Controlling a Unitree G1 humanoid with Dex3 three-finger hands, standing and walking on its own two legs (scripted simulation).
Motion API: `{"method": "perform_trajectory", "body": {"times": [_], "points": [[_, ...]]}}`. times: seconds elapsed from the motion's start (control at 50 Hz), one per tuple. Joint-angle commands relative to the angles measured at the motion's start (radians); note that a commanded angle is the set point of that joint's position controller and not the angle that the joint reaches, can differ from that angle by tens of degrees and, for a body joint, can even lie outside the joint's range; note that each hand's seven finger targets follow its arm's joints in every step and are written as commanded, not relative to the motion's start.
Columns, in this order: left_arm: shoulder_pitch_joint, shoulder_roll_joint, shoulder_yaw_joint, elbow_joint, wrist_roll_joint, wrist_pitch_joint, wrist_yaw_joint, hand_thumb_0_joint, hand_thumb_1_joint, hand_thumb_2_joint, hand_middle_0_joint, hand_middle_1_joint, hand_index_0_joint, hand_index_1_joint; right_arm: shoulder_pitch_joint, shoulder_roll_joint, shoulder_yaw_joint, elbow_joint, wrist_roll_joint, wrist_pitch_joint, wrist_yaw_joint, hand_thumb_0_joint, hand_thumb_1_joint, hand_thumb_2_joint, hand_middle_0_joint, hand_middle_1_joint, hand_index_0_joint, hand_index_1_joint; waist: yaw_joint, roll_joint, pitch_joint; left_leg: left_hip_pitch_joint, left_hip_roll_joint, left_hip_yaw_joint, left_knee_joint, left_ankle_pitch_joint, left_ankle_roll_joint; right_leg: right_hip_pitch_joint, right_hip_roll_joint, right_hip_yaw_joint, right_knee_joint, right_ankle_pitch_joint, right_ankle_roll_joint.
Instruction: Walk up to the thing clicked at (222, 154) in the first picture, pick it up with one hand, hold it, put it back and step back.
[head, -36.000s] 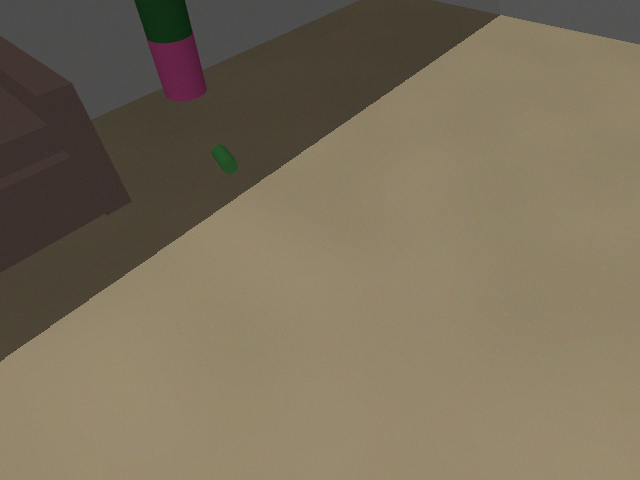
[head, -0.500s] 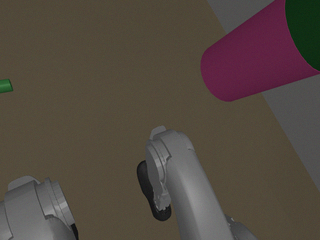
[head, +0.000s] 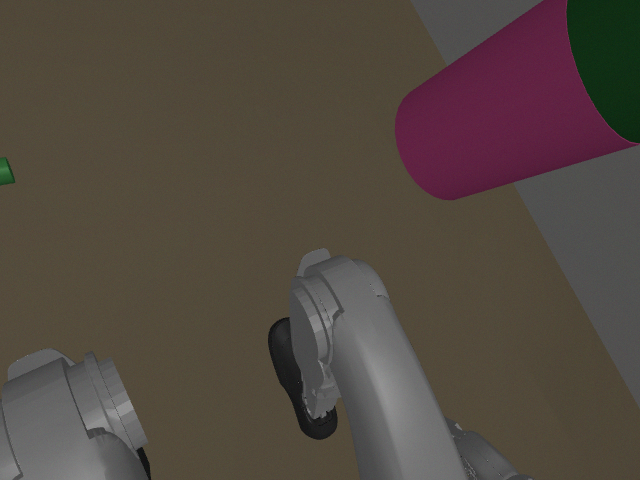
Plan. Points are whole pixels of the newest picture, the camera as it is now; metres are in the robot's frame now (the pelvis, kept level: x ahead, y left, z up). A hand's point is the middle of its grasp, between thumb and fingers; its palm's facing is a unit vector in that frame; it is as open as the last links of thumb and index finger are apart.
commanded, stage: rest palm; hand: left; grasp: from above
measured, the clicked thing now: out of the picture +0.50 +0.31 -0.26
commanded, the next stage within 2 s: close in 0.18 s
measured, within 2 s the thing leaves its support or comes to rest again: neither
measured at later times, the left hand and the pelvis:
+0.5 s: hand out of the picture +0.47 +0.32 -0.24, palm faces -0.48 -0.12 -0.87, open 12.9 cm; pelvis +0.00 +0.00 +0.00, yaw -1 degrees
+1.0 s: hand out of the picture +0.47 +0.32 -0.24, palm faces -0.47 -0.11 -0.88, open 11.7 cm; pelvis +0.00 +0.00 +0.00, yaw -1 degrees
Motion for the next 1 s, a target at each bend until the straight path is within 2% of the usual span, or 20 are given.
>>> {"method": "perform_trajectory", "body": {"times": [0.0, 0.06, 0.1, 0.14, 0.18, 0.22, 0.26, 0.32, 0.36, 0.4, 0.46, 0.5, 0.56, 0.64, 0.68, 0.76, 0.84, 0.88, 0.94, 0.98], "points": [[-0.252, 0.155, -0.019, -0.045, -0.009, 0.009, 0.053, 0.0, -0.415, 1.101, -0.086, -1.152, -0.107, -1.129, 0.197, -0.319, -0.09, 0.019, -0.008, 0.002, -0.005, 0.0, -0.901, -0.901, 0.2, 0.3, 0.2, 0.3, -0.071, 0.537, -0.608, 0.558, 0.029, 0.121, -0.261, 0.265, 0.015, 0.297, 0.031, -0.179, -0.157, 0.274, -0.079], [-0.307, 0.236, 0.017, -0.115, -0.008, 0.007, 0.066, 0.0, -0.43, 1.116, -0.089, -1.143, -0.102, -1.129, 0.201, -0.343, -0.089, 0.018, -0.007, -0.007, -0.009, 0.0, -0.901, -0.902, 0.2, 0.3, 0.2, 0.3, -0.061, 0.559, -0.633, 0.557, 0.026, 0.123, -0.268, 0.261, 0.016, 0.321, 0.028, -0.174, -0.168, 0.272, -0.08], [-0.296, 0.233, 0.02, -0.087, -0.003, 0.015, 0.075, 0.0, -0.43, 1.101, -0.087, -1.142, -0.102, -1.126, 0.195, -0.342, -0.087, 0.013, -0.009, -0.01, -0.008, 0.0, -0.901, -0.902, 0.2, 0.3, 0.2, 0.3, -0.059, 0.575, -0.645, 0.575, 0.03, 0.116, -0.268, 0.283, 0.009, 0.309, 0.028, -0.179, -0.155, 0.282, -0.087], [-0.269, 0.186, -0.003, -0.059, -0.017, 0.024, 0.069, 0.0, -0.432, 1.082, -0.083, -1.136, -0.101, -1.117, 0.186, -0.33, -0.084, 0.008, -0.007, -0.02, -0.001, 0.0, -0.902, -0.903, 0.2, 0.3, 0.2, 0.3, -0.071, 0.549, -0.59, 0.545, 0.031, 0.118, -0.27, 0.237, 0.012, 0.293, 0.033, -0.179, -0.155, 0.252, -0.081], [-0.344, 0.264, 0.035, -0.174, -0.018, 0.024, 0.074, 0.0, -0.44, 1.111, -0.09, -1.138, -0.099, -1.127, 0.196, -0.343, -0.091, 0.01, -0.001, -0.022, -0.005, 0.0, -0.902, -0.903, 0.2, 0.299, 0.2, 0.299, -0.049, 0.608, -0.699, 0.609, 0.032, 0.115, -0.28, 0.274, 0.008, 0.325, 0.031, -0.172, -0.158, 0.279, -0.082], [-0.294, 0.206, 0.007, -0.096, -0.02, 0.04, 0.067, 0.0, -0.446, 1.084, -0.081, -1.141, -0.097, -1.124, 0.181, -0.34, -0.095, 0.005, -0.002, -0.029, -0.002, 0.0, -0.905, -0.904, 0.2, 0.299, 0.199, 0.299, -0.055, 0.602, -0.662, 0.59, 0.034, 0.118, -0.262, 0.278, 0.007, 0.298, 0.03, -0.175, -0.148, 0.284, -0.086], [-0.265, 0.193, 0.008, -0.068, -0.031, 0.048, 0.067, 0.0, -0.442, 1.12, -0.088, -1.134, -0.095, -1.126, 0.19, -0.326, -0.084, 0.011, 0.003, -0.025, 0.001, 0.0, -0.901, -0.903, 0.2, 0.3, 0.2, 0.3, -0.063, 0.535, -0.633, 0.525, 0.031, 0.121, -0.259, 0.256, 0.016, 0.324, 0.036, -0.173, -0.165, 0.276, -0.079], [-0.274, 0.231, 0.027, -0.094, -0.028, 0.055, 0.056, 0.0, -0.408, 1.061, -0.089, -1.127, -0.11, -1.105, 0.193, -0.343, -0.091, 0.015, 0.0, -0.026, -0.003, 0.0, -0.895, -0.899, 0.2, 0.3, 0.2, 0.3, -0.047, 0.587, -0.653, 0.567, 0.031, 0.117, -0.267, 0.294, 0.008, 0.316, 0.031, -0.175, -0.158, 0.291, -0.087], [-0.257, 0.208, 0.017, -0.062, -0.031, 0.057, 0.042, 0.0, -0.395, 1.057, -0.105, -1.11, -0.123, -1.092, 0.199, -0.342, -0.08, 0.004, 0.004, -0.025, 0.0, 0.0, -0.896, -0.899, 0.2, 0.3, 0.2, 0.3, -0.071, 0.536, -0.6, 0.537, 0.03, 0.114, -0.26, 0.282, 0.011, 0.304, 0.03, -0.178, -0.159, 0.28, -0.084], [-0.271, 0.228, 0.022, -0.076, -0.033, 0.049, 0.034, 0.0, -0.39, 1.054, -0.112, -1.11, -0.129, -1.093, 0.184, -0.352, -0.077, -0.003, 0.001, -0.026, -0.003, 0.0, -0.896, -0.9, 0.2, 0.3, 0.2, 0.3, -0.068, 0.537, -0.583, 0.518, 0.027, 0.115, -0.257, 0.249, 0.012, 0.298, 0.029, -0.175, -0.165, 0.253, -0.088], [-0.283, 0.266, 0.029, -0.126, -0.037, 0.035, 0.024, 0.0, -0.366, 1.036, -0.122, -1.111, -0.144, -1.087, 0.188, -0.357, -0.082, -0.008, 0.003, -0.019, -0.01, 0.0, -0.896, -0.9, 0.2, 0.3, 0.2, 0.3, -0.054, 0.554, -0.654, 0.54, 0.03, 0.12, -0.263, 0.252, 0.014, 0.353, 0.033, -0.168, -0.176, 0.258, -0.085], [-0.271, 0.232, 0.015, -0.11, -0.041, 0.028, 0.018, 0.0, -0.362, 1.033, -0.124, -1.115, -0.148, -1.09, 0.185, -0.351, -0.083, -0.005, 0.003, -0.016, -0.012, 0.0, -0.897, -0.901, 0.2, 0.3, 0.2, 0.3, -0.058, 0.552, -0.635, 0.55, 0.032, 0.114, -0.255, 0.265, 0.009, 0.324, 0.032, -0.175, -0.168, 0.263, -0.089], [-0.277, 0.258, 0.022, -0.143, -0.036, 0.012, 0.017, 0.0, -0.316, 1.027, -0.142, -1.122, -0.172, -1.09, 0.193, -0.349, -0.079, -0.007, 0.0, -0.007, -0.012, 0.0, -0.895, -0.899, 0.2, 0.3, 0.2, 0.3, -0.052, 0.567, -0.665, 0.579, 0.035, 0.107, -0.266, 0.295, 0.006, 0.344, 0.032, -0.18, -0.162, 0.282, -0.086], [-0.27, 0.206, -0.015, -0.104, -0.037, 0.001, 0.023, 0.0, -0.274, 1.025, -0.17, -1.135, -0.204, -1.099, 0.188, -0.342, -0.072, 0.004, -0.005, 0.002, -0.014, 0.0, -0.897, -0.901, 0.2, 0.3, 0.2, 0.3, -0.07, 0.55, -0.622, 0.549, 0.035, 0.109, -0.256, 0.285, 0.01, 0.332, 0.035, -0.183, -0.17, 0.285, -0.082], [-0.286, 0.233, -0.002, -0.126, -0.035, -0.007, 0.034, 0.0, -0.24, 1.018, -0.179, -1.145, -0.221, -1.1, 0.187, -0.349, -0.072, 0.003, -0.006, 0.002, -0.015, 0.0, -0.895, -0.9, 0.2, 0.3, 0.2, 0.3, -0.059, 0.572, -0.63, 0.566, 0.035, 0.102, -0.272, 0.291, 0.004, 0.327, 0.032, -0.189, -0.167, 0.287, -0.086], [-0.258, 0.187, -0.025, -0.088, -0.026, -0.004, 0.041, 0.0, -0.173, 0.982, -0.205, -1.145, -0.262, -1.085, 0.177, -0.331, -0.059, -0.002, -0.01, -0.002, -0.004, 0.0, -0.893, -0.898, 0.2, 0.299, 0.2, 0.299, -0.068, 0.556, -0.6, 0.573, 0.036, 0.102, -0.259, 0.306, 0.004, 0.309, 0.033, -0.192, -0.157, 0.291, -0.082], [-0.305, 0.245, 0.005, -0.139, -0.015, 0.007, 0.061, 0.0, -0.148, 0.931, -0.204, -1.151, -0.276, -1.076, 0.187, -0.351, -0.072, 0.003, -0.012, -0.011, -0.006, 0.0, -0.895, -0.899, 0.2, 0.299, 0.2, 0.299, -0.06, 0.603, -0.641, 0.6, 0.035, 0.112, -0.262, 0.304, 0.004, 0.32, 0.029, -0.183, -0.159, 0.3, -0.083], [-0.273, 0.196, -0.01, -0.071, -0.023, 0.017, 0.063, 0.0, -0.149, 0.921, -0.219, -1.118, -0.283, -1.052, 0.179, -0.339, -0.058, 0.002, -0.014, -0.017, 0.001, 0.0, -0.896, -0.899, 0.2, 0.299, 0.2, 0.299, -0.082, 0.551, -0.577, 0.539, 0.031, 0.113, -0.255, 0.274, 0.009, 0.306, 0.031, -0.188, -0.163, 0.28, -0.082], [-0.325, 0.267, 0.013, -0.135, -0.024, 0.023, 0.068, 0.0, -0.165, 0.93, -0.222, -1.106, -0.278, -1.047, 0.178, -0.358, -0.074, -0.002, -0.005, -0.023, -0.009, 0.0, -0.896, -0.9, 0.2, 0.299, 0.2, 0.299, -0.067, 0.576, -0.623, 0.559, 0.035, 0.109, -0.276, 0.244, 0.009, 0.317, 0.033, -0.179, -0.175, 0.26, -0.083], [-0.309, 0.24, 0.005, -0.108, -0.024, 0.036, 0.063, 0.0, -0.128, 0.921, -0.241, -1.105, -0.302, -1.042, 0.184, -0.353, -0.075, -0.001, -0.005, -0.025, -0.006, 0.0, -0.895, -0.899, 0.2, 0.299, 0.2, 0.299, -0.064, 0.594, -0.642, 0.587, 0.038, 0.105, -0.276, 0.269, 0.005, 0.31, 0.03, -0.18, -0.159, 0.277, -0.084]]}}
